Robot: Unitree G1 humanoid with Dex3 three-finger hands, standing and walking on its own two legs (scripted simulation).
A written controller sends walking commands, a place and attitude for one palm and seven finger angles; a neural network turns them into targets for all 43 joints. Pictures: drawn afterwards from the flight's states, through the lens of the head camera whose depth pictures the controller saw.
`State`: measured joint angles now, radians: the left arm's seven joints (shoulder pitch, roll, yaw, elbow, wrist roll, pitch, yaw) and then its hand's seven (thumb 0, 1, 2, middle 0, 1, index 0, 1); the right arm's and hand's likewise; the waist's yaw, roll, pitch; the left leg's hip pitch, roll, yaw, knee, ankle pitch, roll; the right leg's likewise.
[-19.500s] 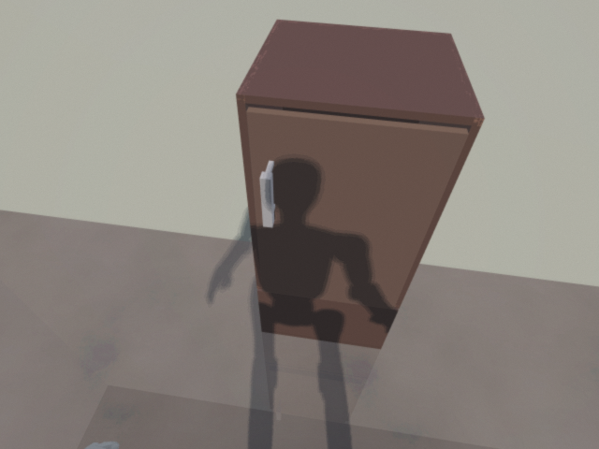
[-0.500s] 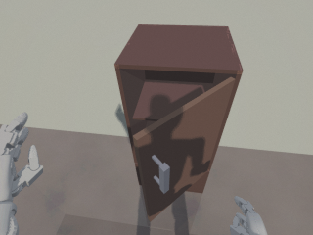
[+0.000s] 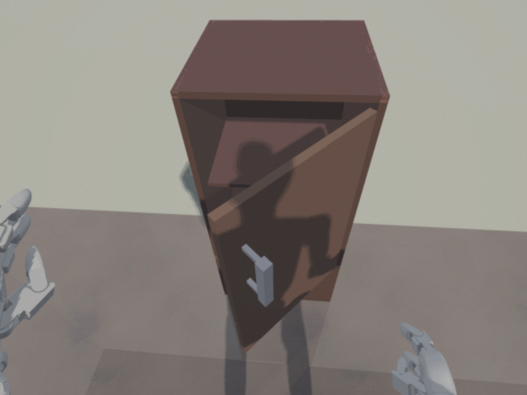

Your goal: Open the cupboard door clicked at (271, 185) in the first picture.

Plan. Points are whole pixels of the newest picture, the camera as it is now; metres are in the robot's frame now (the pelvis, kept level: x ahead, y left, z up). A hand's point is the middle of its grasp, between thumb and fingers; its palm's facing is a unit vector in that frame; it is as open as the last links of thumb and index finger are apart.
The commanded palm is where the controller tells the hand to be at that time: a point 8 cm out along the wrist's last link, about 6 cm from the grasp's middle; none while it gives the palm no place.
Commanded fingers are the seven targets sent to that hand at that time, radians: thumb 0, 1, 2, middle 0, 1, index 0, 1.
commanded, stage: step back with the hand held close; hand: left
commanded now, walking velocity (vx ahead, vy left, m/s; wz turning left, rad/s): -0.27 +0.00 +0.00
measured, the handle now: (257, 275) +0.33 +0.05 -0.04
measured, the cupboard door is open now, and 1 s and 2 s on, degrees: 47 47 47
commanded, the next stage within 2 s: stop stepping back and stand still in 1.18 s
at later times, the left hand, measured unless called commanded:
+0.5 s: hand out of the picture +0.13 +0.29 +0.15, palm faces +0.42 -0.75 -0.51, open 7.4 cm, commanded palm +0.07 +0.32 +0.17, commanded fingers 0.00 0.90 0.90 -0.20 -0.30 -0.20 -0.30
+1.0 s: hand out of the picture +0.08 +0.26 +0.15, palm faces +0.33 -0.80 -0.51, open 7.4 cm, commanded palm +0.01 +0.31 +0.17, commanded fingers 0.00 0.90 0.90 -0.20 -0.30 -0.20 -0.30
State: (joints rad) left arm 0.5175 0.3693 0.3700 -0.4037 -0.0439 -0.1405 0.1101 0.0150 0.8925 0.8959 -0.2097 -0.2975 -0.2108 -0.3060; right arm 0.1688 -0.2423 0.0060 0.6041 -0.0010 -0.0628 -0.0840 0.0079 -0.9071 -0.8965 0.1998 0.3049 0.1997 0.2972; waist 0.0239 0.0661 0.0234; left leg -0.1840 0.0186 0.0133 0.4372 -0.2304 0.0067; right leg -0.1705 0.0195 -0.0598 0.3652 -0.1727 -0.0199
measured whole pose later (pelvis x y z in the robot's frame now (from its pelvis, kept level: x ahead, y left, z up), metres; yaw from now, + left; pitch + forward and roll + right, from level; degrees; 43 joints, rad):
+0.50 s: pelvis -0.07 +0.02 -0.02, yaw +0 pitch -1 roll -1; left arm 0.55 0.41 0.43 -0.51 -0.01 -0.20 0.15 0.01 0.89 0.90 -0.21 -0.30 -0.21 -0.31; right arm 0.20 -0.22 0.00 0.55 0.01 -0.06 -0.09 0.01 -0.91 -0.90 0.20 0.30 0.20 0.30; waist 0.02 0.01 0.05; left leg -0.38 -0.01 0.03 0.59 -0.21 0.05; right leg -0.36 -0.02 -0.05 0.52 -0.15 0.01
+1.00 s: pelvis -0.14 +0.01 -0.01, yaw -2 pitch +4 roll -3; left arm 0.51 0.44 0.42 -0.56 -0.05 -0.23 0.12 0.02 0.89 0.90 -0.21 -0.30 -0.21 -0.31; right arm 0.06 -0.18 0.01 0.62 -0.02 -0.10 -0.05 0.01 -0.91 -0.90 0.20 0.31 0.20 0.30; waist 0.04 0.02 0.07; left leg -0.52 0.05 0.03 0.43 0.02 0.03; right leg -0.16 0.10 0.04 0.45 -0.36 -0.03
